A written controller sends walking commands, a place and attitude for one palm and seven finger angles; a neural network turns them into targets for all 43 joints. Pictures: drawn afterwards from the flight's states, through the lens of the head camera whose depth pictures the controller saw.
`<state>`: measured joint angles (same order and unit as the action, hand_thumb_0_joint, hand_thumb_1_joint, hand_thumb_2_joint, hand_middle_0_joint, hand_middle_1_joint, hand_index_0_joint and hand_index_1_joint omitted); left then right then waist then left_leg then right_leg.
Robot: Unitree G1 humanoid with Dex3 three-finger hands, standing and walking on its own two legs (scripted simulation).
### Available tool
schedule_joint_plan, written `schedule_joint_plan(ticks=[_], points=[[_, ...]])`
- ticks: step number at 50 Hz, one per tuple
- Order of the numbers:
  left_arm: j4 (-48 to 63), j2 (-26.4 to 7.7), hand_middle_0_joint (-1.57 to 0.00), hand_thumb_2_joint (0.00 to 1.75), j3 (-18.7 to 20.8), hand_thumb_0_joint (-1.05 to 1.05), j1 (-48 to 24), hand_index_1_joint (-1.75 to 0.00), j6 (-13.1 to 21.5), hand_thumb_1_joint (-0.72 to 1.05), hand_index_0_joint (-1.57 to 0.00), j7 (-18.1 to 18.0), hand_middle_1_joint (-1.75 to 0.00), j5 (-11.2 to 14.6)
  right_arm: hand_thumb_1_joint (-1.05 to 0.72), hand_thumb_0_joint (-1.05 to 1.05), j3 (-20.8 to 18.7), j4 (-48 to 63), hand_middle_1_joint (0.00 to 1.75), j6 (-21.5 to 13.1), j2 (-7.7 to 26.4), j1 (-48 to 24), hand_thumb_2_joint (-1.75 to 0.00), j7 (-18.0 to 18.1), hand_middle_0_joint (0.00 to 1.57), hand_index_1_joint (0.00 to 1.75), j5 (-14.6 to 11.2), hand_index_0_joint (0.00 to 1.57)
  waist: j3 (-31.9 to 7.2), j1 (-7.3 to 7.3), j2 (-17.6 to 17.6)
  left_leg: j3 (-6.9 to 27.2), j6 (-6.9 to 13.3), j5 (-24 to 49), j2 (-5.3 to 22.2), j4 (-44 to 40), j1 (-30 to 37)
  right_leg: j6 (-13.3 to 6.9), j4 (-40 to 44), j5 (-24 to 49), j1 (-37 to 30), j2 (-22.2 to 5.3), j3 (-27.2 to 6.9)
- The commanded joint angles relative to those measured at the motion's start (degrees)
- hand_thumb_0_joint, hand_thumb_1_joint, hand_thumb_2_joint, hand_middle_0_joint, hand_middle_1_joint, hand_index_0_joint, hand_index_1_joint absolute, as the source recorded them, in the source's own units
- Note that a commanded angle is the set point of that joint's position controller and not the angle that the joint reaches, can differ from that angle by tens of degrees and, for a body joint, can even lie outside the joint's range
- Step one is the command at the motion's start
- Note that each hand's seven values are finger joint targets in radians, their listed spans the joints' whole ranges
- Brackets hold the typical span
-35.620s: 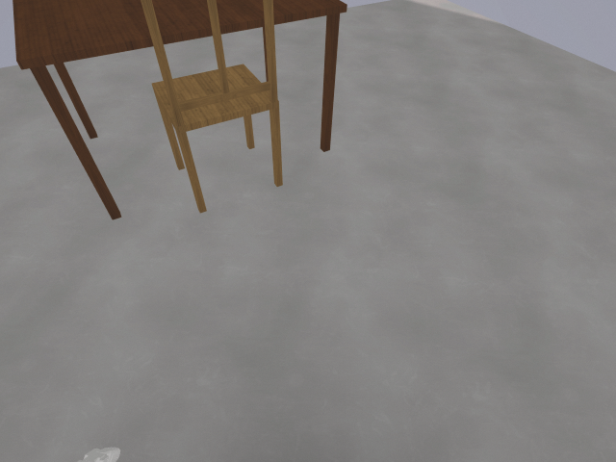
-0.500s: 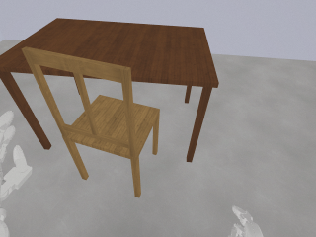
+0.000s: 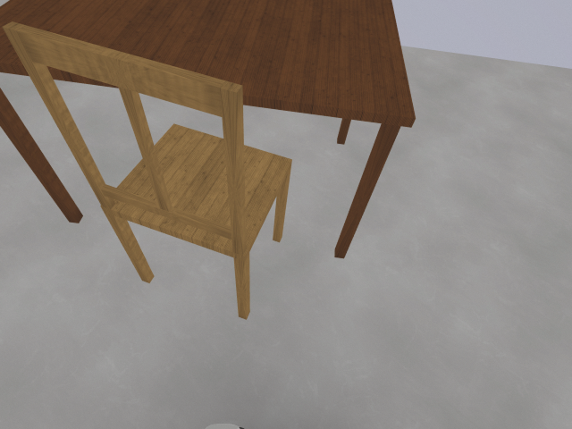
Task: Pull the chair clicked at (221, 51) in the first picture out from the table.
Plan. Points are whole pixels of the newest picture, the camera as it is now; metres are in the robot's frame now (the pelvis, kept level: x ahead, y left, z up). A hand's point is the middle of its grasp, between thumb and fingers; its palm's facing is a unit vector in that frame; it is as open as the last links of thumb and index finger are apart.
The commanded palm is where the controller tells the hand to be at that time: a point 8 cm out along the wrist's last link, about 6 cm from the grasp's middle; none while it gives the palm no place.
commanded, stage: let the arm hang, fingers relaxed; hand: left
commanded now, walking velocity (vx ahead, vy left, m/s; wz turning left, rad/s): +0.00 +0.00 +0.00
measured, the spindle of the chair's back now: (150, 158) +0.60 +0.32 -0.06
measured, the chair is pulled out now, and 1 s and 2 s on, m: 0.12 0.12 0.12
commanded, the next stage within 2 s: look to check the result in 0.66 s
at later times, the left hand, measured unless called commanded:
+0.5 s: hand out of the picture +0.05 +0.16 -0.17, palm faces +0.00 -0.98 -0.21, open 7.3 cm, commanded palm none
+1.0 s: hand out of the picture +0.03 +0.13 -0.17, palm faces +0.01 -0.98 -0.18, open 7.4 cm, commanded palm none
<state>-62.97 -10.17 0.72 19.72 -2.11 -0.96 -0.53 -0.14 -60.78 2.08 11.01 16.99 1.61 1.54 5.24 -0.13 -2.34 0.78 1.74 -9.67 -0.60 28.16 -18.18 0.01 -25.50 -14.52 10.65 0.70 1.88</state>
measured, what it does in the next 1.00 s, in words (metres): stands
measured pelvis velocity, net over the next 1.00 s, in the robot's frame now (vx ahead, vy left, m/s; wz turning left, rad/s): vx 0.04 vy -0.03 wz -0.03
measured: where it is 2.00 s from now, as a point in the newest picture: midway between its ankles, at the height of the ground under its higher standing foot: outside the picture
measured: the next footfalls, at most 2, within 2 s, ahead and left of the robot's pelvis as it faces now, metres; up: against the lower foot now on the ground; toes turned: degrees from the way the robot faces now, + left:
none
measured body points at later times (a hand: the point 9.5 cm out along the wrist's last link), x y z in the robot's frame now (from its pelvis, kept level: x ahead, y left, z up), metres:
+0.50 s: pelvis +0.03 -0.01 +0.00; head +0.03 -0.02 +0.45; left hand +0.05 +0.21 -0.15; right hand +0.02 -0.23 -0.16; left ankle +0.06 +0.10 -0.74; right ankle -0.01 -0.12 -0.74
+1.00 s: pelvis +0.04 -0.03 +0.00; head +0.06 -0.03 +0.45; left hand +0.03 +0.19 -0.16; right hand +0.03 -0.25 -0.16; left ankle +0.06 +0.10 -0.74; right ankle -0.01 -0.12 -0.74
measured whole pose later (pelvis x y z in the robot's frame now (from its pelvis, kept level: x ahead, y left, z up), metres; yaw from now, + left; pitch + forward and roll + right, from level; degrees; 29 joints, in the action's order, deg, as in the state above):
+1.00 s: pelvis +0.04 -0.03 +0.00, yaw -2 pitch -2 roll +0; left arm -65.7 -6.7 0.5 15.9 0.2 -2.4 -0.2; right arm -0.3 -65.3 0.6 8.4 14.0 2.5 1.3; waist 3.4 0.3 0.5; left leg -0.7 -0.3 -11.5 0.6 23.8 -10.8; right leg -1.8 -22.5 -16.4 4.6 1.7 0.2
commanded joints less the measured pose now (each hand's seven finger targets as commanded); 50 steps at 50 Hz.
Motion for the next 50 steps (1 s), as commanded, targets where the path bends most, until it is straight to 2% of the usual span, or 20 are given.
schedule_joint_plan(ticks=[1,3,9,10,12,19,21,25,34,38,41,46,50], points=[[0.96,-4.62,-0.20,0.90,0.54,0.00,0.89,-0.30,2.52,0.90,-0.20,-0.73,-0.30,-0.05,-0.90,0.00,-1.75,2.21,0.30,-1.68,6.00,0.64,-0.90,0.64,0.20,0.30,-0.49,0.20,-5.54,0.94,6.34,7.03,1.52,-3.27,6.56,-8.19,6.80,-2.56,5.71,0.40,2.06,-4.64,-4.48],[-0.40,-3.86,-0.20,0.90,0.29,0.00,1.87,-0.30,2.52,0.90,-0.20,-0.90,-0.30,-0.05,-0.90,0.00,-1.82,1.28,0.30,-1.55,5.35,1.23,-0.90,0.65,0.20,0.30,-0.50,0.20,-4.54,0.87,4.84,6.79,1.47,-4.63,6.25,-8.49,6.59,-2.56,6.09,-0.52,2.62,-4.77,-4.48],[-1.91,-2.94,-0.20,0.90,0.07,0.00,2.75,-0.30,2.66,0.90,-0.20,-1.46,-0.30,-0.11,-0.90,0.00,-1.66,-0.51,0.30,-1.57,4.23,2.14,-0.90,0.61,0.20,0.30,-0.46,0.20,-2.59,0.74,1.38,5.28,1.45,-1.54,6.04,-7.88,6.73,-2.54,5.81,0.85,3.22,-4.92,-5.13],[-1.97,-2.77,-0.20,0.90,0.09,0.00,2.43,-0.30,2.65,0.90,-0.20,-1.58,-0.30,-0.09,-0.90,0.00,-1.66,-0.87,0.30,-1.55,3.57,2.00,-0.90,0.57,0.20,0.30,-0.35,0.20,-1.88,0.77,-0.10,5.06,1.37,-1.67,5.86,-7.83,6.54,-2.51,5.81,0.80,3.46,-4.97,-5.20],[-1.89,-2.39,-0.20,0.90,0.12,0.00,2.21,-0.30,2.61,0.90,-0.20,-1.70,-0.30,-0.09,-0.90,0.00,-1.57,-1.38,0.30,-1.58,3.28,2.02,-0.90,0.58,0.20,0.30,-0.30,0.20,-1.27,0.81,-0.34,4.83,1.32,-1.36,5.76,-7.80,6.47,-2.50,5.70,0.82,3.72,-4.98,-5.52],[-0.92,-2.78,-0.20,0.90,0.59,0.00,0.86,-0.30,2.72,0.90,-0.20,-1.94,-0.30,-0.22,-0.90,0.00,-1.35,-2.09,0.30,-1.92,2.92,1.47,-0.90,0.43,0.20,0.30,-0.23,0.20,-0.31,0.36,0.62,3.87,1.09,2.01,5.47,-7.45,6.67,-2.37,5.58,2.78,2.98,-5.24,-5.58],[-0.72,-2.82,-0.20,0.90,0.65,0.00,0.05,-0.30,2.73,0.90,-0.20,-1.91,-0.30,-0.13,-0.90,0.00,-1.26,-2.28,0.30,-1.98,2.45,1.32,-0.90,0.46,0.20,0.30,-0.13,0.20,-0.09,0.41,2.21,3.58,0.95,2.73,5.45,-7.52,6.72,-2.43,5.68,3.57,2.65,-5.37,-5.88],[-0.60,-3.31,-0.20,0.90,0.81,0.00,-0.68,-0.30,2.76,0.90,-0.20,-1.81,-0.30,-0.13,-0.90,0.00,-1.15,-2.31,0.30,-2.05,2.50,1.03,-0.90,0.56,0.20,0.30,-0.13,0.20,-0.75,0.43,3.20,3.35,0.83,4.87,5.54,-7.26,7.46,-2.44,5.79,5.73,1.44,-5.41,-6.08],[-0.27,-3.67,-0.20,0.90,0.84,0.00,-1.30,-0.30,3.09,0.90,-0.20,-1.87,-0.30,0.00,-0.90,0.00,-1.28,-2.33,0.30,-1.97,3.03,0.78,-0.90,0.68,0.20,0.30,-0.36,0.20,-2.19,0.61,0.95,2.70,0.41,7.56,5.73,-6.52,9.76,-2.46,6.82,9.40,-0.05,-5.70,-6.48],[-0.61,-3.46,-0.20,0.90,0.77,0.00,-1.03,-0.30,3.08,0.90,-0.20,-1.87,-0.30,0.09,-0.90,0.00,-1.21,-2.73,0.30,-1.99,2.86,0.58,-0.90,0.79,0.20,0.30,-0.33,0.20,-2.37,0.68,2.23,2.39,0.33,7.87,5.82,-6.62,10.53,-2.45,7.05,9.84,-0.43,-5.82,-6.46],[-0.80,-3.25,-0.20,0.90,0.69,0.00,-0.93,-0.30,3.02,0.90,-0.20,-1.88,-0.30,0.09,-0.90,0.00,-1.15,-2.85,0.30,-1.89,2.81,0.55,-0.90,0.81,0.20,0.30,-0.36,0.20,-0.75,0.72,1.54,2.52,0.29,7.05,5.85,-6.90,10.17,-2.43,7.53,8.61,0.33,-5.60,-6.46],[-1.05,-2.91,-0.20,0.90,0.66,0.00,-0.38,-0.30,3.09,0.90,-0.20,-1.91,-0.30,0.08,-0.90,0.00,-1.15,-2.96,0.30,-1.91,2.77,0.57,-0.90,0.91,0.20,0.30,-0.34,0.20,-1.16,0.75,2.33,2.38,0.23,7.13,5.88,-6.86,10.90,-2.52,7.76,8.80,0.13,-5.60,-6.65],[-1.28,-2.73,-0.20,0.90,0.71,0.00,0.25,-0.30,3.17,0.90,-0.20,-1.94,-0.30,0.03,-0.90,0.00,-1.25,-2.83,0.30,-2.02,2.69,0.42,-0.90,0.97,0.20,0.30,-0.42,0.20,-1.72,0.68,1.66,2.25,0.29,8.26,5.93,-6.54,11.51,-2.46,7.71,10.49,-0.28,-5.76,-6.54]])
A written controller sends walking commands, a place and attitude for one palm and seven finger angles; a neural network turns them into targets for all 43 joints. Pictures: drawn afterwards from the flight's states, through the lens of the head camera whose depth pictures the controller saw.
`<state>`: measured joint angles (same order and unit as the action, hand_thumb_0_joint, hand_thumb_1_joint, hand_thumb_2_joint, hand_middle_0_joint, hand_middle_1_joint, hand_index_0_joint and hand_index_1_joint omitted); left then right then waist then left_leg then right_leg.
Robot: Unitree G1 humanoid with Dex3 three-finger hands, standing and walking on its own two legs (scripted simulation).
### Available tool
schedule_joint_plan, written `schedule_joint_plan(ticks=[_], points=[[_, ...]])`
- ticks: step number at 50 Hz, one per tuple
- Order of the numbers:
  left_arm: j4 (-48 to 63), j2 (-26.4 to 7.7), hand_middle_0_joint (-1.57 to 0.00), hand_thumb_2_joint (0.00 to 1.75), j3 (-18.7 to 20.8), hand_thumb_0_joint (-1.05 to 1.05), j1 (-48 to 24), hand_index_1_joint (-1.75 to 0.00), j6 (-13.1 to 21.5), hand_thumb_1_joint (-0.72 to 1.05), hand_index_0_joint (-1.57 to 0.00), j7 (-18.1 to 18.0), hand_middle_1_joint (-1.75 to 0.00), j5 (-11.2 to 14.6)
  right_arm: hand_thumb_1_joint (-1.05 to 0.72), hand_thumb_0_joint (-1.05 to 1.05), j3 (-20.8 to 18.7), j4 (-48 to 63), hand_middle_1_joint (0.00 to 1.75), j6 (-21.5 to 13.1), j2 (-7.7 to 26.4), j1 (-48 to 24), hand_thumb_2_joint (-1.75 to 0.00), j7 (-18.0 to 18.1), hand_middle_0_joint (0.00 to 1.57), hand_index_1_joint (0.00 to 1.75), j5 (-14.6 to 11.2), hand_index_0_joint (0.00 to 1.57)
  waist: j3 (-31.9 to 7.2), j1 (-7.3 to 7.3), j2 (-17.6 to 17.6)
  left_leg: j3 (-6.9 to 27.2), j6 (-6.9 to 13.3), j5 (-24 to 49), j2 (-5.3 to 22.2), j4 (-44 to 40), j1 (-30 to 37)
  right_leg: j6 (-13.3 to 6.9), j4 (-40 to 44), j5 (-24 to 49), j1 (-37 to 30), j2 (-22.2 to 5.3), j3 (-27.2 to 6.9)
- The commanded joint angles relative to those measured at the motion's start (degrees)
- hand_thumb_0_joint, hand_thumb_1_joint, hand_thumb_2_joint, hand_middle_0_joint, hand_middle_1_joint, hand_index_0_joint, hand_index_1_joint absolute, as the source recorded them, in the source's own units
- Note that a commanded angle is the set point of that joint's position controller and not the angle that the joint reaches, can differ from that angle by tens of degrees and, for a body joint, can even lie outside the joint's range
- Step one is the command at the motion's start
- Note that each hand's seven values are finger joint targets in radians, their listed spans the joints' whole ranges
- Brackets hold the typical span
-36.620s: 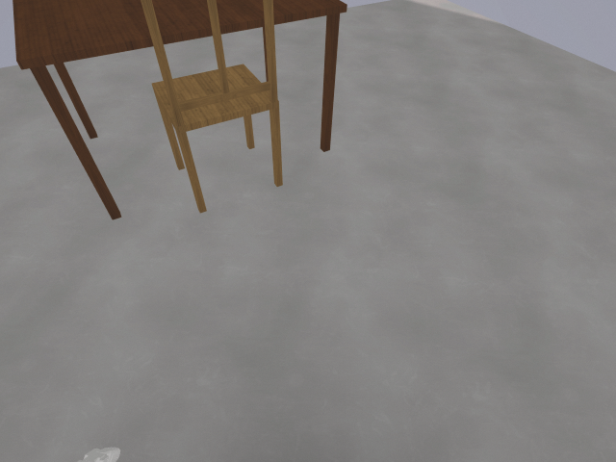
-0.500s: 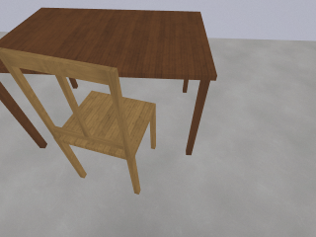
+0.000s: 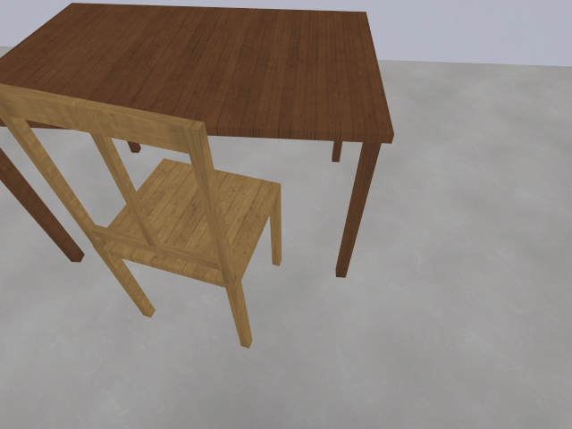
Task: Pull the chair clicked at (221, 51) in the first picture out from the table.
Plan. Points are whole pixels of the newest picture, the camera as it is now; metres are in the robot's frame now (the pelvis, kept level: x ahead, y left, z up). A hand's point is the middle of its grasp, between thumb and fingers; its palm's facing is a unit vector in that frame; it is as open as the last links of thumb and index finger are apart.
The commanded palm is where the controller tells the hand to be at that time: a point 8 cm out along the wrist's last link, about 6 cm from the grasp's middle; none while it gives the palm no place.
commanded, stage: look to check the result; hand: left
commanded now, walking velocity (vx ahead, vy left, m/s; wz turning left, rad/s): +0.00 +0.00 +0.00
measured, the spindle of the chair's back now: (130, 197) +0.55 +0.36 -0.06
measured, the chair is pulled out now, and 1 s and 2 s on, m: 0.12 0.12 0.12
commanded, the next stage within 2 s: come to a stop and stand still in 0.48 s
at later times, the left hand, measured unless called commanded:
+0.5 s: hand out of the picture +0.01 +0.16 -0.18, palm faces +0.04 -0.98 -0.19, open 7.4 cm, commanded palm none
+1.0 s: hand out of the picture +0.02 +0.21 -0.18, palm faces +0.01 -0.98 -0.21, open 7.4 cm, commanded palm none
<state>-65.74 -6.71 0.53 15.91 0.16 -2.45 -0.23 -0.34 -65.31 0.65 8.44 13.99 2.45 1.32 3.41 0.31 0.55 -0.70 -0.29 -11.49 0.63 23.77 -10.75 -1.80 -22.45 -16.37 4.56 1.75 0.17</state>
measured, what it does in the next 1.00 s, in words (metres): stands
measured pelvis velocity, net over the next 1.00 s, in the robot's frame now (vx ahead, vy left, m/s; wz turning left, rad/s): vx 0.00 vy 0.03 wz -0.01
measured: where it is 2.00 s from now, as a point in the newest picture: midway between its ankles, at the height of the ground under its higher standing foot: outside the picture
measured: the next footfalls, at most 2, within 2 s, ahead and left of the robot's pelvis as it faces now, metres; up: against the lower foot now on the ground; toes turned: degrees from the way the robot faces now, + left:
none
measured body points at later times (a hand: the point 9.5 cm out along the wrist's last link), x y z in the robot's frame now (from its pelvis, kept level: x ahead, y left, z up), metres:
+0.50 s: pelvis +0.01 +0.00 +0.00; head +0.02 -0.01 +0.45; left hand +0.01 +0.21 -0.16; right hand +0.01 -0.22 -0.16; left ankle +0.01 +0.12 -0.74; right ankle -0.05 -0.10 -0.74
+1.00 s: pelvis +0.00 +0.03 -0.01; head +0.00 +0.03 +0.44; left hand +0.02 +0.26 -0.17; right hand +0.03 -0.21 -0.16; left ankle +0.02 +0.12 -0.74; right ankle -0.05 -0.10 -0.74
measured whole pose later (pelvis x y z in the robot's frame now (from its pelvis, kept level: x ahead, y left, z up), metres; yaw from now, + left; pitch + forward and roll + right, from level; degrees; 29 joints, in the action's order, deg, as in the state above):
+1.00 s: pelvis +0.00 +0.03 -0.01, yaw +0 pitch -1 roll +0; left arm -59.3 -10.2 -0.4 16.1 0.3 -2.2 -0.6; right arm 0.9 -59.9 -0.5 9.9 14.9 1.4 1.1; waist 1.4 0.1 -0.1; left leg -1.0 1.7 -15.8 -0.9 32.0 -15.2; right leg 0.1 -29.9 -20.2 8.7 0.4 -0.7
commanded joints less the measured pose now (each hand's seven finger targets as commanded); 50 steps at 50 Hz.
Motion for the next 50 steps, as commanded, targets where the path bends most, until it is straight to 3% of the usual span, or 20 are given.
schedule_joint_plan(ticks=[1,22,31,32,33,34,35,36,38,39,42,47,50], points=[[1.47,-6.17,-0.20,0.90,0.83,0.00,4.06,-0.30,0.91,0.90,-0.20,-0.44,-0.30,-0.19,-0.90,0.00,-1.01,1.63,0.30,-0.55,5.24,3.44,-0.90,0.16,0.20,0.30,-0.17,0.20,0.35,0.24,-1.19,3.75,2.26,9.61,4.69,-2.23,3.98,-0.67,4.76,12.09,5.84,-6.74,-4.96],[1.67,-6.49,-0.20,0.90,0.79,0.00,3.84,-0.30,0.97,0.90,-0.20,-0.46,-0.30,-0.13,-0.90,0.00,-0.99,1.35,0.30,-0.60,5.26,3.53,-0.90,0.18,0.20,0.30,-0.11,0.20,0.87,0.09,-0.80,3.48,2.09,10.55,4.80,-2.51,3.96,-0.63,4.87,13.93,4.80,-6.79,-5.20],[1.77,-6.62,-0.20,0.90,0.89,0.00,3.81,-0.30,1.06,0.90,-0.20,-0.50,-0.30,-0.11,-0.90,0.00,-1.08,1.34,0.30,-0.74,5.40,3.76,-0.90,0.24,0.20,0.30,-0.14,0.20,0.41,0.11,-2.16,3.27,2.09,11.98,4.98,-2.31,4.52,-0.50,4.64,16.20,4.17,-6.94,-4.91],[1.45,-7.52,-0.20,0.90,0.63,0.00,9.07,-0.30,3.56,0.90,-0.20,-2.50,-0.30,-1.64,-0.90,0.00,-0.77,5.53,0.30,-2.80,5.80,-1.52,-0.90,-0.52,0.20,0.30,-1.21,0.20,-1.18,-2.27,-3.35,0.01,0.36,15.86,4.37,12.72,0.22,3.07,2.60,48.55,4.33,-10.82,-9.01],[4.64,-10.35,-0.20,0.90,1.18,0.00,6.28,-0.30,3.73,0.90,-0.20,-2.16,-0.30,-0.91,-0.90,0.00,-0.47,7.63,0.30,-2.39,3.53,2.30,-0.90,-0.99,0.20,0.30,-0.96,0.20,-4.32,1.10,-4.49,1.97,1.11,-4.23,2.14,10.72,-4.63,0.03,-0.97,48.14,-0.46,-13.11,-9.55],[5.92,-10.86,-0.20,0.90,1.10,0.00,3.96,-0.30,3.77,0.90,-0.20,-1.78,-0.30,-0.82,-0.90,0.00,-0.47,7.61,0.30,-1.83,3.46,2.42,-0.90,-1.37,0.20,0.30,-0.67,0.20,-5.28,0.96,-5.09,0.53,1.16,-4.87,2.11,9.52,-4.67,-1.63,-1.41,41.49,0.05,-12.83,-8.10],[6.88,-9.44,-0.20,0.90,0.83,0.00,3.03,-0.30,3.44,0.90,-0.20,-1.49,-0.30,-0.65,-0.90,0.00,-0.38,8.05,0.30,-1.94,3.76,3.98,-0.90,-1.23,0.20,0.30,-0.68,0.20,-5.82,1.61,-3.34,1.21,1.37,-1.61,2.02,7.81,-2.34,-2.47,-2.54,31.40,2.61,-11.00,-6.88],[7.49,-8.64,-0.20,0.90,0.52,0.00,2.90,-0.30,3.17,0.90,-0.20,-1.24,-0.30,-0.45,-0.90,0.00,-0.32,7.93,0.30,-2.11,4.36,4.07,-0.90,-1.20,0.20,0.30,-0.60,0.20,-3.83,1.42,-0.87,2.20,1.61,3.56,2.82,6.32,-1.65,-2.35,-2.73,22.81,5.69,-8.77,-6.22],[7.61,-8.11,-0.20,0.90,0.32,0.00,3.95,-0.30,2.63,0.90,-0.20,-0.99,-0.30,-0.41,-0.90,0.00,-0.24,8.00,0.30,-2.44,5.51,4.68,-0.90,-0.94,0.20,0.30,-0.53,0.20,-3.30,0.63,2.34,4.10,2.41,11.86,4.31,5.62,-1.19,-1.66,-3.89,16.68,6.30,-6.16,-4.88],[7.69,-8.25,-0.20,0.90,0.31,0.00,4.19,-0.30,2.17,0.90,-0.20,-0.89,-0.30,-0.50,-0.90,0.00,-0.05,8.09,0.30,-2.36,6.04,4.18,-0.90,-0.91,0.20,0.30,-0.52,0.20,-1.71,0.14,2.61,4.40,2.81,12.48,4.50,5.49,-2.14,-1.43,-3.67,13.46,6.48,-5.51,-4.48],[7.94,-8.19,-0.20,0.90,-0.01,0.00,4.10,-0.30,1.27,0.90,-0.20,-0.53,-0.30,-0.46,-0.90,0.00,-0.09,8.64,0.30,-2.05,6.89,3.49,-0.90,-0.89,0.20,0.30,-0.54,0.20,1.52,0.00,-1.09,5.56,3.14,3.93,4.27,2.86,-4.48,-1.03,-2.18,3.21,8.79,-4.92,-4.58],[8.42,-8.80,-0.20,0.90,-0.22,0.00,4.06,-0.30,0.80,0.90,-0.20,0.03,-0.30,-0.56,-0.90,0.00,-0.08,8.41,0.30,-1.93,7.76,2.60,-0.90,-1.09,0.20,0.30,-0.38,0.20,3.09,-0.38,-1.26,6.89,3.58,-2.82,4.17,-0.37,-6.05,-0.80,-1.22,-3.00,10.18,-4.78,-4.77],[8.32,-9.11,-0.20,0.90,-0.11,0.00,4.28,-0.30,0.74,0.90,-0.20,0.18,-0.30,-0.59,-0.90,0.00,-0.03,7.98,0.30,-2.36,8.38,2.88,-0.90,-1.01,0.20,0.30,-0.35,0.20,0.34,-0.59,1.06,7.78,4.10,-0.69,5.06,-1.53,-4.65,-0.42,-2.58,-0.76,8.65,-4.63,-3.77]])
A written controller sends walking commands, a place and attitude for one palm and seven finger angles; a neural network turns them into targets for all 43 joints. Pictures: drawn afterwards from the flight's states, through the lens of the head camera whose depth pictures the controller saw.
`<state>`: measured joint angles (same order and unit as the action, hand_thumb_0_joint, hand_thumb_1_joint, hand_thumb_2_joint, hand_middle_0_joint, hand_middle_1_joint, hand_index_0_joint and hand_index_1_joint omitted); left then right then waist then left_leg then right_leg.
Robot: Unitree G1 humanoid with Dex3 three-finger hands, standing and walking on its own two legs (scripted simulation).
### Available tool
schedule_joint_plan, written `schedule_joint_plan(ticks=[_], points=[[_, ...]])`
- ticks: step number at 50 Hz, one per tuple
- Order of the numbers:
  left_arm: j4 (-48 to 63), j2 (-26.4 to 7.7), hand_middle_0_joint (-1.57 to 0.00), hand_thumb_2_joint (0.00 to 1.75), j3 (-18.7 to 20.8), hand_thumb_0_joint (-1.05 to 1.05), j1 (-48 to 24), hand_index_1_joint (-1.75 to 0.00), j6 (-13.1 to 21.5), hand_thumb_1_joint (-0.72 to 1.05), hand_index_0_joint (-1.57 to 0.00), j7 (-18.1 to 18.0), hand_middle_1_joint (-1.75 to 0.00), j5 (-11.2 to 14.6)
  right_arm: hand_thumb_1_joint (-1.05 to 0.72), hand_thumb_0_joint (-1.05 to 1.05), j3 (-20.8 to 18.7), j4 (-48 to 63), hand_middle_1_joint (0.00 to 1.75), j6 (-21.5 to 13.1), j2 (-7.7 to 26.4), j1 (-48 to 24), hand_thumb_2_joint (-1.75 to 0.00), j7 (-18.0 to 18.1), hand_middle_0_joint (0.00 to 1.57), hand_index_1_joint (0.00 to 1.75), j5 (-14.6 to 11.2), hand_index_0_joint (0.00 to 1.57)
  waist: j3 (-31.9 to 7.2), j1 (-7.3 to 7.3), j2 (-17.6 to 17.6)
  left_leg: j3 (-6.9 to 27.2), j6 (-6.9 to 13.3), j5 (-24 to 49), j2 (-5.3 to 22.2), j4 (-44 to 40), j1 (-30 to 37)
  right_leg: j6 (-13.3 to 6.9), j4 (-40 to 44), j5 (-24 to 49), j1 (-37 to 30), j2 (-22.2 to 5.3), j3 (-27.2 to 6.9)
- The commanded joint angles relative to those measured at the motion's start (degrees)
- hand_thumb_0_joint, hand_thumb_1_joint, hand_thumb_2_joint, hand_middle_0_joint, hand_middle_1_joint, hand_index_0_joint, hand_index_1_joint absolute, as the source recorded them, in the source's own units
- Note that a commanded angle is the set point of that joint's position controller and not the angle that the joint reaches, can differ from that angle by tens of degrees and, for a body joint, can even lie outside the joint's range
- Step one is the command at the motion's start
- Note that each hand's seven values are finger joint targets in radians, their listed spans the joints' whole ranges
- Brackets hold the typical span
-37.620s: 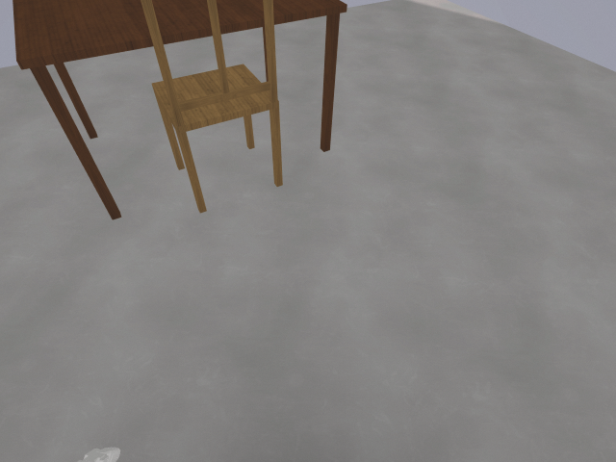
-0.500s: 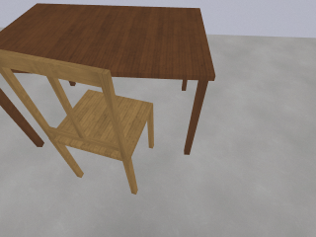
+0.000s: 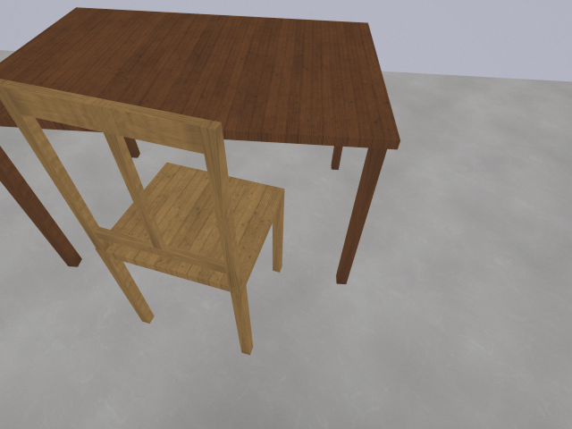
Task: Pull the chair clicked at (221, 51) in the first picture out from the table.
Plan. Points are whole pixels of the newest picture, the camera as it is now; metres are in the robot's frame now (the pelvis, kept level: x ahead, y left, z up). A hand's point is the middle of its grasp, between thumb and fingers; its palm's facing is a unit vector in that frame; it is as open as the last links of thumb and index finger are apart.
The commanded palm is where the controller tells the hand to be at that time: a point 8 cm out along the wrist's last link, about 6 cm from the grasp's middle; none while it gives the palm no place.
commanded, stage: come to a stop and stand still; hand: left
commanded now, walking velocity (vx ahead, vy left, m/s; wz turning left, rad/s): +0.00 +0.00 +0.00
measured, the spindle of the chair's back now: (139, 198) +0.55 +0.34 -0.05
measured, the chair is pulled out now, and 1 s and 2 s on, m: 0.12 0.12 0.12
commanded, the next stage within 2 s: look again from close up in 0.52 s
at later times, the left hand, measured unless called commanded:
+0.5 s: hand out of the picture -0.01 +0.17 -0.17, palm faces +0.02 -0.98 -0.17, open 7.4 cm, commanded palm none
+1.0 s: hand out of the picture +0.00 +0.16 -0.17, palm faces +0.03 -0.98 -0.18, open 7.4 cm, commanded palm none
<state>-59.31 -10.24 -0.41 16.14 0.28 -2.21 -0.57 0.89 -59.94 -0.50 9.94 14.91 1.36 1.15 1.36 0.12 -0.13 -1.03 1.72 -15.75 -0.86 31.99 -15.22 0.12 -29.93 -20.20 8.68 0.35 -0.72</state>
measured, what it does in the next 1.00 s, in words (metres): stands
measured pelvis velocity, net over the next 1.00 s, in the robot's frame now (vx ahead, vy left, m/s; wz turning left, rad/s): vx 0.02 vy -0.01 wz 0.00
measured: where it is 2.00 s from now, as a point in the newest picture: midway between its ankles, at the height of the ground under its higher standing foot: outside the picture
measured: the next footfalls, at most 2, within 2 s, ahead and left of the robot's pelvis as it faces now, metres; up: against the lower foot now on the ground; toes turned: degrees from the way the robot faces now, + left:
none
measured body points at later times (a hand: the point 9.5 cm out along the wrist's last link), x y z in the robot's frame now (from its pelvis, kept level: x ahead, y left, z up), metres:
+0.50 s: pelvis +0.01 +0.00 +0.00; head +0.03 +0.01 +0.45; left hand -0.01 +0.22 -0.16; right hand +0.03 -0.23 -0.15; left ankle +0.02 +0.10 -0.73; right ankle -0.04 -0.12 -0.73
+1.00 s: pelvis +0.02 -0.01 +0.01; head +0.03 -0.01 +0.46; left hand +0.00 +0.21 -0.16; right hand +0.03 -0.24 -0.15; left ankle +0.02 +0.10 -0.73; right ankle -0.04 -0.12 -0.73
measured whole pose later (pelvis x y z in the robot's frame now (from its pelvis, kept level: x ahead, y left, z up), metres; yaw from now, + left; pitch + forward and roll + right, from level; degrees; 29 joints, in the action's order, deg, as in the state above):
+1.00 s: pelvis +0.02 -0.01 +0.01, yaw +0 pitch +0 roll +0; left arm -63.4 -8.7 -0.6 17.7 0.7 -2.0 -0.5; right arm 1.2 -64.9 -1.1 9.0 14.4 2.0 0.6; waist 1.2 -0.4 -1.1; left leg -0.7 0.8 -14.4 -1.0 26.9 -12.5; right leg -0.6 -26.0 -19.5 6.5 0.3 -0.5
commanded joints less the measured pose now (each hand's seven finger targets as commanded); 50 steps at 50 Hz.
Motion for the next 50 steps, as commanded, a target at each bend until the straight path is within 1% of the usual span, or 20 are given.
schedule_joint_plan(ticks=[1,3,4,5,8,11,14,16,19,23,24,27,29,32,34,37,39,44,47,50], points=[[1.66,-5.53,-0.20,0.90,0.77,0.00,4.37,-0.30,0.64,0.90,-0.20,0.00,-0.30,-0.24,-0.90,0.00,-1.26,2.40,0.30,-1.30,7.04,1.62,-0.90,0.10,0.20,0.30,-0.20,0.20,2.08,-0.66,1.76,8.14,2.20,3.88,6.73,-9.95,0.14,-2.24,4.80,3.70,4.38,-3.27,-2.82],[1.30,-5.56,-0.20,0.90,0.76,0.00,4.63,-0.30,0.67,0.90,-0.20,0.12,-0.30,-0.27,-0.90,0.00,-1.31,2.28,0.30,-1.43,7.15,1.49,-0.90,0.14,0.20,0.30,-0.29,0.20,1.22,-0.74,1.24,7.89,2.23,5.00,6.75,-9.99,0.57,-2.06,4.98,4.77,3.82,-3.55,-2.76],[1.14,-5.55,-0.20,0.90,0.71,0.00,4.49,-0.30,0.65,0.90,-0.20,0.12,-0.30,-0.34,-0.90,0.00,-1.30,2.11,0.30,-1.45,7.13,1.42,-0.90,0.18,0.20,0.30,-0.34,0.20,1.80,-0.69,0.44,8.00,2.32,5.76,6.76,-9.84,0.57,-1.96,5.11,5.18,3.95,-3.47,-2.67],[0.89,-5.41,-0.20,0.90,0.74,0.00,4.72,-0.30,0.68,0.90,-0.20,0.13,-0.30,-0.30,-0.90,0.00,-1.27,1.96,0.30,-1.55,7.21,1.48,-0.90,0.22,0.20,0.30,-0.34,0.20,0.98,-0.73,0.92,7.84,2.35,6.96,6.82,-9.79,1.22,-1.89,5.09,5.89,3.71,-3.72,-2.74],[0.13,-5.42,-0.20,0.90,0.65,0.00,5.00,-0.30,0.74,0.90,-0.20,0.14,-0.30,-0.25,-0.90,0.00,-1.23,1.25,0.30,-1.62,7.05,1.45,-0.90,0.31,0.20,0.30,-0.42,0.20,0.63,-0.63,1.28,7.22,2.23,9.37,6.63,-9.38,2.43,-1.80,5.42,7.65,3.67,-4.05,-2.91],[-0.61,-5.40,-0.20,0.90,0.60,0.00,5.36,-0.30,0.82,0.90,-0.20,0.07,-0.30,-0.23,-0.90,0.00,-1.17,0.51,0.30,-1.71,6.87,1.60,-0.90,0.43,0.20,0.30,-0.54,0.20,-0.25,-0.63,0.82,6.88,2.29,12.30,6.69,-8.85,3.62,-1.63,5.64,9.12,3.11,-4.30,-2.91],[-1.25,-5.30,-0.20,0.90,0.53,0.00,5.50,-0.30,0.86,0.90,-0.20,0.05,-0.30,-0.27,-0.90,0.00,-1.16,-0.10,0.30,-1.65,6.51,1.38,-0.90,0.48,0.20,0.30,-0.66,0.20,0.69,-0.61,-0.40,6.39,2.08,12.89,6.33,-8.53,3.73,-1.60,6.22,10.33,3.29,-4.65,-3.17],[-1.58,-5.14,-0.20,0.90,0.52,0.00,5.62,-0.30,0.82,0.90,-0.20,0.00,-0.30,-0.21,-0.90,0.00,-1.11,-0.56,0.30,-1.66,6.43,1.53,-0.90,0.52,0.20,0.30,-0.66,0.20,0.50,-0.47,0.74,6.21,1.95,12.86,6.33,-8.79,4.03,-1.57,6.22,10.26,3.29,-4.73,-3.24],[-2.07,-4.93,-0.20,0.90,0.57,0.00,5.87,-0.30,0.86,0.90,-0.20,-0.05,-0.30,-0.26,-0.90,0.00,-1.12,-1.08,0.30,-1.67,6.16,1.51,-0.90,0.60,0.20,0.30,-0.73,0.20,0.57,-0.57,-0.13,6.05,1.96,13.95,6.36,-8.63,4.36,-1.55,6.37,10.97,3.01,-4.80,-3.13],[-2.49,-4.57,-0.20,0.90,0.52,0.00,5.99,-0.30,0.86,0.90,-0.20,-0.08,-0.30,-0.22,-0.90,0.00,-1.05,-1.45,0.30,-1.59,5.95,1.22,-0.90,0.61,0.20,0.30,-0.72,0.20,1.36,-0.54,0.11,5.90,1.72,13.02,6.02,-8.81,4.07,-1.57,6.81,11.17,3.25,-5.10,-3.39],[-2.53,-4.61,-0.20,0.90,0.53,0.00,6.23,-0.30,0.90,0.90,-0.20,-0.11,-0.30,-0.32,-0.90,0.00,-1.09,-1.54,0.30,-1.51,5.75,1.16,-0.90,0.59,0.20,0.30,-0.80,0.20,1.59,-0.59,-0.80,5.81,1.77,12.89,6.08,-8.70,4.12,-1.54,6.99,11.20,3.34,-5.01,-3.42],[-2.59,-4.40,-0.20,0.90,0.52,0.00,6.36,-0.30,0.97,0.90,-0.20,-0.12,-0.30,-0.24,-0.90,0.00,-1.05,-1.85,0.30,-1.55,5.71,1.29,-0.90,0.61,0.20,0.30,-0.71,0.20,0.65,-0.51,-0.11,5.58,1.58,13.40,5.98,-8.61,4.62,-1.58,7.01,12.09,2.95,-5.29,-3.50],[-2.68,-4.40,-0.20,0.90,0.52,0.00,6.34,-0.30,1.01,0.90,-0.20,-0.12,-0.30,-0.29,-0.90,0.00,-1.04,-1.96,0.30,-1.47,5.68,1.23,-0.90,0.60,0.20,0.30,-0.77,0.20,0.97,-0.50,-1.12,5.52,1.56,13.27,5.96,-8.51,4.53,-1.61,7.21,12.21,2.98,-5.14,-3.63],[-2.77,-4.22,-0.20,0.90,0.58,0.00,6.32,-0.30,0.96,0.90,-0.20,-0.13,-0.30,-0.20,-0.90,0.00,-0.91,-2.23,0.30,-1.51,5.44,1.34,-0.90,0.63,0.20,0.30,-0.71,0.20,1.35,-0.63,-0.12,5.55,1.48,13.60,5.92,-8.88,4.34,-1.64,7.23,12.21,2.81,-5.36,-3.38],[-2.76,-4.27,-0.20,0.90,0.58,0.00,6.47,-0.30,1.02,0.90,-0.20,-0.10,-0.30,-0.27,-0.90,0.00,-0.92,-2.32,0.30,-1.46,5.45,1.19,-0.90,0.64,0.20,0.30,-0.79,0.20,1.53,-0.69,-0.89,5.57,1.45,13.43,5.90,-8.70,4.26,-1.62,7.59,12.36,2.76,-5.27,-3.60],[-2.76,-4.15,-0.20,0.90,0.58,0.00,6.27,-0.30,1.02,0.90,-0.20,-0.12,-0.30,-0.16,-0.90,0.00,-0.92,-2.41,0.30,-1.37,5.22,1.56,-0.90,0.66,0.20,0.30,-0.71,0.20,1.55,-0.51,-0.31,5.43,1.22,13.52,5.74,-8.71,4.16,-1.74,7.73,12.80,2.65,-5.44,-3.50],[-2.74,-4.21,-0.20,0.90,0.62,0.00,6.58,-0.30,1.07,0.90,-0.20,-0.13,-0.30,-0.21,-0.90,0.00,-0.90,-2.47,0.30,-1.41,5.28,1.63,-0.90,0.68,0.20,0.30,-0.74,0.20,0.72,-0.67,-0.50,5.53,1.30,14.50,5.82,-8.45,4.91,-1.72,7.65,13.33,2.31,-5.37,-3.56],[-2.75,-4.13,-0.20,0.90,0.64,0.00,6.36,-0.30,1.07,0.90,-0.20,-0.13,-0.30,-0.18,-0.90,0.00,-0.83,-2.73,0.30,-1.26,5.02,2.03,-0.90,0.69,0.20,0.30,-0.74,0.20,1.75,-0.60,-1.09,5.42,1.07,13.96,5.76,-8.68,4.34,-1.82,7.88,13.44,2.40,-5.32,-3.48],[-2.99,-3.80,-0.20,0.90,0.57,0.00,6.79,-0.30,1.08,0.90,-0.20,-0.13,-0.30,-0.07,-0.90,0.00,-0.81,-2.83,0.30,-1.26,4.85,2.02,-0.90,0.73,0.20,0.30,-0.71,0.20,1.71,-0.70,-0.23,5.31,1.08,14.18,5.83,-8.84,4.87,-1.86,8.21,13.30,2.70,-5.45,-3.59],[-3.00,-3.76,-0.20,0.90,0.65,0.00,7.07,-0.30,1.22,0.90,-0.20,-0.14,-0.30,-0.09,-0.90,0.00,-0.76,-2.91,0.30,-1.34,4.84,2.32,-0.90,0.77,0.20,0.30,-0.73,0.20,0.58,-0.70,-1.31,5.14,1.03,15.98,5.83,-8.41,5.34,-1.89,8.06,15.68,1.67,-5.61,-3.58]])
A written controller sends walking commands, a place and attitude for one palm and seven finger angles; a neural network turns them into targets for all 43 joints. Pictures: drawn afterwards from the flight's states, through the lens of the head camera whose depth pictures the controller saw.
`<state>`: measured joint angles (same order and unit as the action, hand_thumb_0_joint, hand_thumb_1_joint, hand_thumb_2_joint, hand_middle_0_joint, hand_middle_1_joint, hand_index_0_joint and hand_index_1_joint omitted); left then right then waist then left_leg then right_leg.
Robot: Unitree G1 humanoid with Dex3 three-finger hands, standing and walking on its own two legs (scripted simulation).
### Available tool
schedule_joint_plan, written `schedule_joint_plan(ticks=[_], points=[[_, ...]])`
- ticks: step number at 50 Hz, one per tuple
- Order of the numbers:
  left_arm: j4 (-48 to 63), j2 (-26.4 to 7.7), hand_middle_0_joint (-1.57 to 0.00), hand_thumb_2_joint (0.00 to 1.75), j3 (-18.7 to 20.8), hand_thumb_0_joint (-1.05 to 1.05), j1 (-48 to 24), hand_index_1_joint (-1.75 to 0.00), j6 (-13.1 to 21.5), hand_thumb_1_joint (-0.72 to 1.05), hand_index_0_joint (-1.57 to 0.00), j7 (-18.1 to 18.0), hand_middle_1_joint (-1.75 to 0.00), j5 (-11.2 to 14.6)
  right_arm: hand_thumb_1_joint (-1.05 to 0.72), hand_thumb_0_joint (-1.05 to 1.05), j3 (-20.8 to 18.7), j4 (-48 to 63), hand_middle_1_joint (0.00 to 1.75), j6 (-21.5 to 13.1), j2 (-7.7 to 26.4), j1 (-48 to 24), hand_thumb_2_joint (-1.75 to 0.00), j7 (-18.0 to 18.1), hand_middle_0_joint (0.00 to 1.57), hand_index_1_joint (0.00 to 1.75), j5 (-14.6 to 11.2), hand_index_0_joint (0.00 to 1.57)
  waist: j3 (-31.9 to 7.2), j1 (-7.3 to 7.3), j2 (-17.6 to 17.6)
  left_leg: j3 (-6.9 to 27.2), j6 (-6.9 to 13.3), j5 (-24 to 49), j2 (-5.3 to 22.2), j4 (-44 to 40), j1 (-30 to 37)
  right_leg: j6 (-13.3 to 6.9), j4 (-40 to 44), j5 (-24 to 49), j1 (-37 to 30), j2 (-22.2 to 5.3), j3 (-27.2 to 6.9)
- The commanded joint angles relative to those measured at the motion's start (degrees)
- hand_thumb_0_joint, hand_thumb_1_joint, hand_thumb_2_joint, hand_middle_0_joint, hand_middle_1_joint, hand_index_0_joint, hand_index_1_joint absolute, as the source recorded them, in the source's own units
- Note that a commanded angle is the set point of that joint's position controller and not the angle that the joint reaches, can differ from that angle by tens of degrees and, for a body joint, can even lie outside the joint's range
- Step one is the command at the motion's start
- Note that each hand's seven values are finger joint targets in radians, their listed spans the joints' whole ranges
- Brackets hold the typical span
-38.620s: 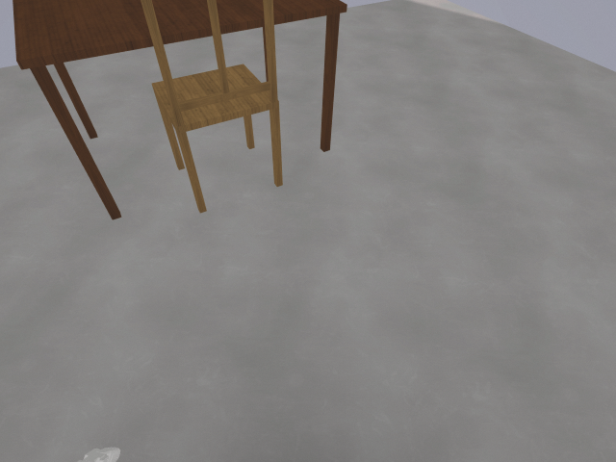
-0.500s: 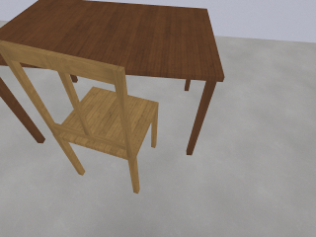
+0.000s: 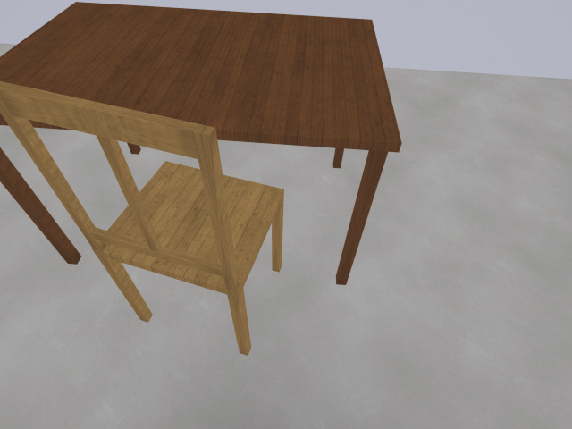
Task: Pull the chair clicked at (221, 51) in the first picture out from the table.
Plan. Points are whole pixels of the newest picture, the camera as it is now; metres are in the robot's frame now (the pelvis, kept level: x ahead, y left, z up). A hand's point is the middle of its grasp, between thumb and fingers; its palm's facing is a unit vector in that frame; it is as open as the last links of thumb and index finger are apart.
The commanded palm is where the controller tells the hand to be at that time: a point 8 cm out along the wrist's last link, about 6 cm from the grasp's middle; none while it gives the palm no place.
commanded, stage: look again from close up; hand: left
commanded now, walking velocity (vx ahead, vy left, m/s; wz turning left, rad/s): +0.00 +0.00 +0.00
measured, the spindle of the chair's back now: (134, 200) +0.53 +0.35 -0.06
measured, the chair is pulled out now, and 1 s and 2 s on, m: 0.12 0.12 0.12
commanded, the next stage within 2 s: shuffle to correct the standing spot in 0.34 s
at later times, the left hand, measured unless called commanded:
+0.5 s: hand out of the picture -0.02 +0.15 -0.18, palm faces +0.04 -0.98 -0.18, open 7.4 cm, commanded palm none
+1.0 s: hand out of the picture +0.01 +0.24 -0.18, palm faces -0.06 -0.96 -0.28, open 7.4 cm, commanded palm none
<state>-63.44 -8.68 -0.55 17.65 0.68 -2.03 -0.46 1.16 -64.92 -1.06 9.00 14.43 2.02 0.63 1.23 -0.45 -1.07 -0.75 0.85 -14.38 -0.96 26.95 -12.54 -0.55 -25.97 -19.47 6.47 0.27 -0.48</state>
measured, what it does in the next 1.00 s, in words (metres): stands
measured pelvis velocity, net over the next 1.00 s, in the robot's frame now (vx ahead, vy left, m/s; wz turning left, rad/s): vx -0.01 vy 0.04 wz -0.15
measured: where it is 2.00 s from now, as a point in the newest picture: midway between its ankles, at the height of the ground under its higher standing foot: outside the picture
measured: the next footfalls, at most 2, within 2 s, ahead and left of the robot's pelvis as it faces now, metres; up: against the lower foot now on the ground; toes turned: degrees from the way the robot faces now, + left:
left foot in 1.28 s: +0.08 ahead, +0.19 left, +0.00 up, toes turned -9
right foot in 1.52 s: +0.00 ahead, -0.02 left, +0.00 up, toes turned -15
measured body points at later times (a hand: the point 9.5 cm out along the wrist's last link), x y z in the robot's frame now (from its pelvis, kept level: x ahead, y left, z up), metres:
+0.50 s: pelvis +0.01 -0.01 +0.00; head +0.01 -0.01 +0.45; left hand -0.02 +0.20 -0.16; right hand +0.01 -0.24 -0.16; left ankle +0.00 +0.11 -0.74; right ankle -0.06 -0.11 -0.74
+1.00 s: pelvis -0.01 +0.04 -0.01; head +0.02 +0.03 +0.44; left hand +0.02 +0.29 -0.16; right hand +0.02 -0.21 -0.16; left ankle +0.00 +0.11 -0.74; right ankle -0.07 -0.09 -0.73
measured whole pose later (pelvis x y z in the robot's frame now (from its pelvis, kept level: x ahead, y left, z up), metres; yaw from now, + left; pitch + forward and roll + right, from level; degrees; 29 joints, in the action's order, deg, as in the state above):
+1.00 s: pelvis -0.01 +0.04 -0.01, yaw -9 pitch +1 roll +2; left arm -58.4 -11.3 2.6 17.9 -2.4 -2.9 -1.6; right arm -1.3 -55.2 1.1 10.8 13.6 1.1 1.6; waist 2.1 -2.8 -1.5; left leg -10.6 4.5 -17.4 -1.8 31.0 -14.6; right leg -2.0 -42.9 -26.7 17.0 -2.8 -2.2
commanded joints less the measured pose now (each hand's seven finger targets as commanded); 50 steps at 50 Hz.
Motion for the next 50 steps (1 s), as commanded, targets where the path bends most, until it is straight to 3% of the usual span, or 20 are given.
schedule_joint_plan(ticks=[1,9,13,22,27,31,37,41,43,45,47,48,50], points=[[1.03,-5.29,-0.20,0.90,0.73,0.00,5.53,-0.30,0.83,0.90,-0.20,-0.34,-0.30,-0.14,-0.90,0.00,-1.03,1.96,0.30,-0.74,5.76,2.73,-0.90,0.13,0.20,0.30,-0.21,0.20,1.07,-0.09,0.08,4.79,1.80,14.27,5.91,-3.40,2.75,-1.23,4.22,14.88,4.19,-5.55,-3.73],[0.67,-5.07,-0.20,0.90,0.66,0.00,6.02,-0.30,0.79,0.90,-0.20,-0.36,-0.30,-0.17,-0.90,0.00,-0.98,1.59,0.30,-0.53,5.36,2.82,-0.90,0.17,0.20,0.30,-0.23,0.20,2.96,-0.21,0.28,4.58,1.63,13.18,5.88,-3.94,2.53,-1.31,4.90,14.40,4.93,-5.35,-4.08],[0.66,-5.01,-0.20,0.90,0.77,0.00,6.48,-0.30,0.99,0.90,-0.20,-0.38,-0.30,-0.16,-0.90,0.00,-1.05,1.57,0.30,-0.72,5.43,3.14,-0.90,0.23,0.20,0.30,-0.20,0.20,0.51,-0.10,-0.07,4.28,1.50,14.96,5.93,-3.46,3.74,-1.36,4.59,16.97,3.70,-5.66,-4.19],[0.39,-4.88,-0.20,0.90,0.81,0.00,7.01,-0.30,1.07,0.90,-0.20,-0.52,-0.30,-0.14,-0.90,0.00,-1.04,1.26,0.30,-0.58,4.97,3.07,-0.90,0.33,0.20,0.30,-0.26,0.20,1.57,-0.14,-0.52,3.84,1.16,14.77,5.92,-3.39,3.56,-1.37,4.94,19.41,3.50,-5.79,-4.32],[1.18,-6.77,-0.20,0.90,1.81,0.00,6.74,-0.30,0.79,0.90,-0.20,-0.77,-0.30,-0.24,-0.90,0.00,-1.63,2.41,0.30,0.05,5.72,3.10,-0.90,0.24,0.20,0.30,-0.13,0.20,1.23,-0.68,0.49,1.50,0.07,12.23,5.51,-1.68,1.58,-3.07,3.62,25.14,2.52,-7.68,-8.38],[1.95,-8.41,-0.20,0.90,2.88,0.00,7.26,-0.30,0.36,0.90,-0.20,-0.99,-0.30,-0.44,-0.90,0.00,-2.25,4.74,0.30,0.67,5.95,1.92,-0.90,0.09,0.20,0.30,-0.06,0.20,1.34,-1.30,-3.04,-1.01,-1.02,7.44,4.60,0.83,-2.38,-4.79,3.04,30.11,0.83,-10.58,-12.85],[3.93,-9.77,-0.20,0.90,4.05,0.00,6.73,-0.30,-0.29,0.90,-0.20,-1.26,-0.30,-0.81,-0.90,0.00,-3.13,8.01,0.30,1.23,6.14,1.41,-0.90,-0.23,0.20,0.30,0.13,0.20,2.39,-1.43,-5.22,-2.11,-1.47,3.36,3.96,2.42,-4.19,-7.89,2.58,28.40,3.39,-13.44,-17.51],[5.90,-9.45,-0.20,0.90,4.32,0.00,5.07,-0.30,-0.97,0.90,-0.20,-1.18,-0.30,-1.00,-0.90,0.00,-3.81,9.32,0.30,1.11,7.51,3.16,-0.90,-0.52,0.20,0.30,0.42,0.20,1.21,-0.66,-1.31,-0.93,0.11,10.92,6.09,0.31,2.10,-5.75,-1.08,20.71,9.44,-9.19,-13.10],[6.99,-8.29,-0.20,0.90,4.14,0.00,3.98,-0.30,-1.40,0.90,-0.20,-1.14,-0.30,-1.16,-0.90,0.00,-4.26,9.94,0.30,1.17,9.13,4.72,-0.90,-0.53,0.20,0.30,0.64,0.20,0.64,-0.33,3.55,2.48,2.71,14.75,9.49,-2.34,5.07,-4.19,-5.30,11.00,13.41,-5.34,-8.23],[7.81,-6.68,-0.20,0.90,3.80,0.00,3.42,-0.30,-1.93,0.90,-0.20,-1.04,-0.30,-1.33,-0.90,0.00,-4.54,11.05,0.30,1.43,10.32,4.59,-0.90,-0.54,0.20,0.30,0.70,0.20,1.39,-0.72,7.84,6.14,6.45,12.55,13.20,-6.97,4.18,-2.57,-11.56,-2.36,16.03,-1.81,-3.19],[7.82,-5.81,-0.20,0.90,3.49,0.00,4.24,-0.30,-2.31,0.90,-0.20,-1.07,-0.30,-1.40,-0.90,0.00,-4.43,12.38,0.30,1.60,9.71,3.32,-0.90,-0.76,0.20,0.30,0.78,0.20,0.45,-1.24,9.28,6.41,9.52,10.96,15.77,-9.79,1.05,-2.10,-21.41,-9.55,15.59,-2.58,0.22],[7.74,-5.17,-0.20,0.90,3.39,0.00,4.66,-0.30,-2.34,0.90,-0.20,-1.07,-0.30,-1.49,-0.90,0.00,-4.18,12.97,0.30,1.75,9.20,2.57,-0.90,-0.91,0.20,0.30,0.92,0.20,0.12,-1.53,8.51,4.99,10.17,11.18,16.01,-9.73,-0.98,-2.14,-23.07,-10.47,14.28,-3.40,1.24],[7.43,-4.07,-0.20,0.90,3.18,0.00,6.17,-0.30,-2.20,0.90,-0.20,-0.98,-0.30,-1.65,-0.90,0.00,-3.86,13.50,0.30,1.96,8.64,0.84,-0.90,-1.10,0.20,0.30,1.09,0.20,0.13,-2.84,5.24,2.25,9.64,10.20,15.02,-7.65,-5.29,-2.08,-18.42,-6.76,9.45,-4.46,2.40]])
